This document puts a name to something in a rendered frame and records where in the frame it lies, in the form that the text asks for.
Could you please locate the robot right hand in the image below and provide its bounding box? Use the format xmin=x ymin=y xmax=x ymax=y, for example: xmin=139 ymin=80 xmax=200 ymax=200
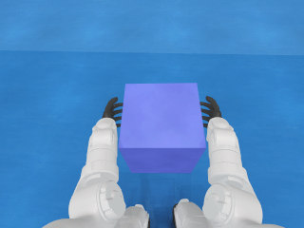
xmin=199 ymin=96 xmax=222 ymax=128

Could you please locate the robot right upper arm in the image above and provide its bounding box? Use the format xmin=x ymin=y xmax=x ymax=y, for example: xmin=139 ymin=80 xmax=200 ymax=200
xmin=202 ymin=182 xmax=285 ymax=228

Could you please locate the right robot shin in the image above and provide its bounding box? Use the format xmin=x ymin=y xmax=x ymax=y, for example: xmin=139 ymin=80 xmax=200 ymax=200
xmin=178 ymin=199 xmax=189 ymax=205

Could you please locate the robot left hand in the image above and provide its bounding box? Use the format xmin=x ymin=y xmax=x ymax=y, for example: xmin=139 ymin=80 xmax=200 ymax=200
xmin=102 ymin=97 xmax=124 ymax=128

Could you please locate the right robot forearm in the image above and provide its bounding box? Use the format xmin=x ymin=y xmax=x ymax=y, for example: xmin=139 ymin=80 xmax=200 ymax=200
xmin=206 ymin=117 xmax=256 ymax=196

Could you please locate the left robot forearm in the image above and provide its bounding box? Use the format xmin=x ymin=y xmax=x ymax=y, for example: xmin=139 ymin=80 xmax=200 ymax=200
xmin=73 ymin=118 xmax=119 ymax=194

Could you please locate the robot left upper arm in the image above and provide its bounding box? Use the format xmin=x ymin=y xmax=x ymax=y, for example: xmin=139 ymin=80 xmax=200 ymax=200
xmin=42 ymin=180 xmax=126 ymax=228

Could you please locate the left robot thigh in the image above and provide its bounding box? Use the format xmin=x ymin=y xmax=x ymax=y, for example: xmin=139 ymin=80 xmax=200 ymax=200
xmin=114 ymin=206 xmax=149 ymax=228

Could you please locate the carton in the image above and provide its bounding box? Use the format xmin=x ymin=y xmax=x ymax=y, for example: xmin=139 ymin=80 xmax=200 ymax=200
xmin=118 ymin=83 xmax=207 ymax=174

